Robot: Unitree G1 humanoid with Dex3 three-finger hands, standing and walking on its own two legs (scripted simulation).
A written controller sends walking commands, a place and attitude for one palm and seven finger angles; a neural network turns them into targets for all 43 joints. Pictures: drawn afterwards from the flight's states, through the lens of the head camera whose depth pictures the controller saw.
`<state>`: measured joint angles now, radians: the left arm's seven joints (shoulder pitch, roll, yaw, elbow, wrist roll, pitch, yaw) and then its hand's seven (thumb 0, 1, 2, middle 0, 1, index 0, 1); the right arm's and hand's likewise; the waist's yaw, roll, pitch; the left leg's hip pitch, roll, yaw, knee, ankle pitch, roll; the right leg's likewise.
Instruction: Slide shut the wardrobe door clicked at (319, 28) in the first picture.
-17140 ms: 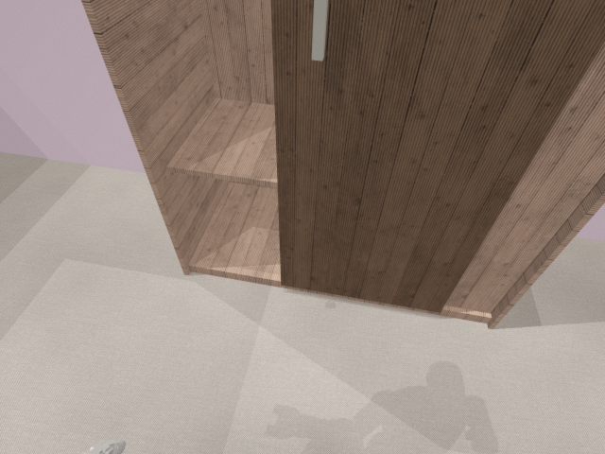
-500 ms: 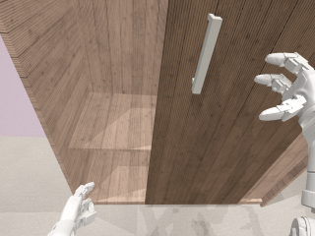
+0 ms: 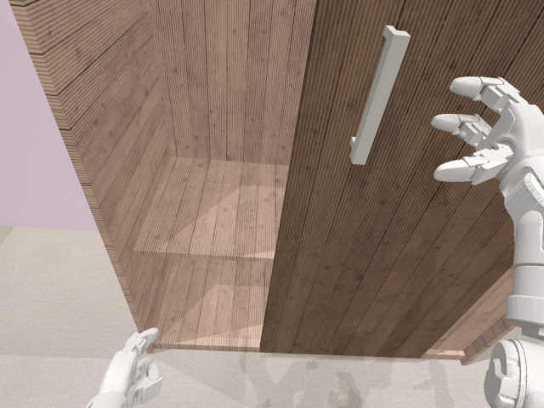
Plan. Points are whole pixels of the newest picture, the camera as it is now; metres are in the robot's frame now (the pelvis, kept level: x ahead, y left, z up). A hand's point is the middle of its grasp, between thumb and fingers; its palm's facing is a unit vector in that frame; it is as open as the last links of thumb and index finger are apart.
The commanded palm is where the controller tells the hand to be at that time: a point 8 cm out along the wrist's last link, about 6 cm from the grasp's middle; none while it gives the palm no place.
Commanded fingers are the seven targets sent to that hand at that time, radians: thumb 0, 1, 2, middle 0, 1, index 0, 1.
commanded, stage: move the hooked fingers beside the handle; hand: right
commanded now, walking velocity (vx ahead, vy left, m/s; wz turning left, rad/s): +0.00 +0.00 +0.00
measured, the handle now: (372, 99) +0.49 -0.11 +0.27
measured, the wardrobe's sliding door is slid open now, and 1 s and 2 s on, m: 0.38 0.38 0.38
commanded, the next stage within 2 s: feel for the door with the fingertips in 1.50 s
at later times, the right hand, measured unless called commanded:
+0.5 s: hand (441, 129) +0.40 -0.18 +0.27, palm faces +0.02 +1.00 -0.03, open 14.0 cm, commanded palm +0.38 -0.23 +0.27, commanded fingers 0.00 0.50 -0.30 0.30 1.20 0.30 1.20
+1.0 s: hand (422, 120) +0.42 -0.17 +0.27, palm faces +0.01 +1.00 -0.02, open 14.0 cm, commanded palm +0.39 -0.23 +0.27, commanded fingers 0.00 0.50 -0.30 0.30 1.20 0.30 1.20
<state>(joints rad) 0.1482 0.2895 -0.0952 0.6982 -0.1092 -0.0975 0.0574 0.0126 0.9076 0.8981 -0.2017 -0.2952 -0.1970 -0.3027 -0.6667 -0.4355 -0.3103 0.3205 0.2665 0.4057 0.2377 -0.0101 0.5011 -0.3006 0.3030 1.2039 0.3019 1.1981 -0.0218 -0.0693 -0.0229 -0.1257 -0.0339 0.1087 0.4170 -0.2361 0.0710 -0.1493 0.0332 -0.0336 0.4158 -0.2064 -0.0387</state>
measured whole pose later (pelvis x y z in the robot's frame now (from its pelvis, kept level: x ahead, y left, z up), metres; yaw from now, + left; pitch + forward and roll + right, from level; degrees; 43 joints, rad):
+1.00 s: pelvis +0.01 -0.01 +0.00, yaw +1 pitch -2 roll +0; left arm 0.19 0.27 -0.09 0.68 -0.09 -0.08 0.06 0.01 0.91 0.90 -0.20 -0.30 -0.20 -0.30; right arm -0.76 -0.36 -0.27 0.45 0.21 0.36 0.13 -0.01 0.50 -0.30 0.30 1.20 0.30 1.20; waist 0.01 -0.07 -0.03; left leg -0.12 -0.03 0.08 0.38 -0.22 0.06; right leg -0.13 0.04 -0.06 0.37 -0.20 -0.05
